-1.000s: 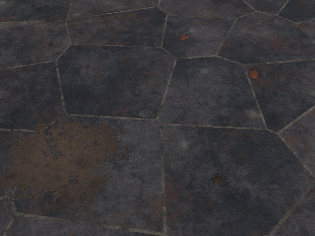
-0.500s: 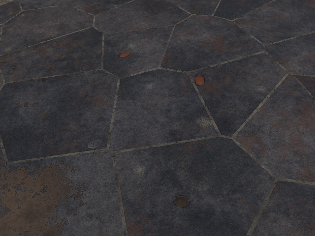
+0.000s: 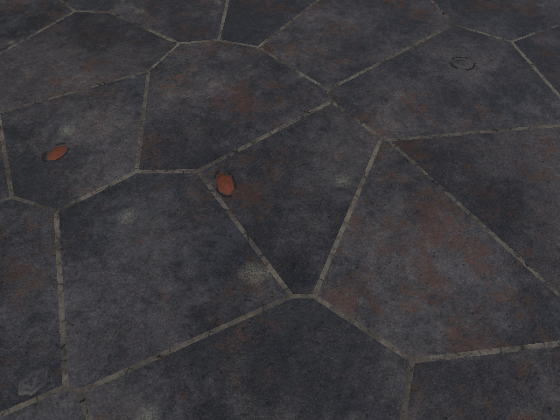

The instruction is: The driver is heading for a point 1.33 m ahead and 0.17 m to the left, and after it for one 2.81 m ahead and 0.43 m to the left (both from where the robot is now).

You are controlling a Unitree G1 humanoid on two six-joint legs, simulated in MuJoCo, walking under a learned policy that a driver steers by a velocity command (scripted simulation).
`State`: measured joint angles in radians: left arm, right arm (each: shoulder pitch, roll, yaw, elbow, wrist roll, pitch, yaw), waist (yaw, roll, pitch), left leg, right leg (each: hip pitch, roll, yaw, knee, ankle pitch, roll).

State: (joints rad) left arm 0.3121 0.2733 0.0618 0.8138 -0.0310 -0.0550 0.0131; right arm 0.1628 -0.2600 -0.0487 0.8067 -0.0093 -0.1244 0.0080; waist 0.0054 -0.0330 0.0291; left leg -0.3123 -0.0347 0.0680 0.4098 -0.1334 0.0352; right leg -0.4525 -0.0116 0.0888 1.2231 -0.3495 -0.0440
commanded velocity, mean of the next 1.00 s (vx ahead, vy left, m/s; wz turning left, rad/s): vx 0.50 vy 0.00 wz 0.19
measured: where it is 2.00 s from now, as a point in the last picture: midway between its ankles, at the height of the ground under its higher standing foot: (261, 284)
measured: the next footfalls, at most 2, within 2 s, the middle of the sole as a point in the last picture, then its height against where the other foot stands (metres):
right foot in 0.36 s outside the picture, level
left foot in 0.90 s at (255, 362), level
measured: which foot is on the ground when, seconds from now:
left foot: down 0.00-0.36, up 0.38-0.88, down 0.90-1.00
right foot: up 0.00-0.34, down 0.36-0.90, up 0.92-1.00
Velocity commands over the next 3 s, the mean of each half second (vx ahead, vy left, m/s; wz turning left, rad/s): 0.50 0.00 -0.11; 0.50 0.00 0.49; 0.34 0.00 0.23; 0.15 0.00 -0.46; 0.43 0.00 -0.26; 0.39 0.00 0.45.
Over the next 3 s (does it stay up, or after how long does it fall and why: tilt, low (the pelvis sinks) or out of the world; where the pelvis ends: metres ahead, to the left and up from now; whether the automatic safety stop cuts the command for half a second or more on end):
stays up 1.25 0.05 0.00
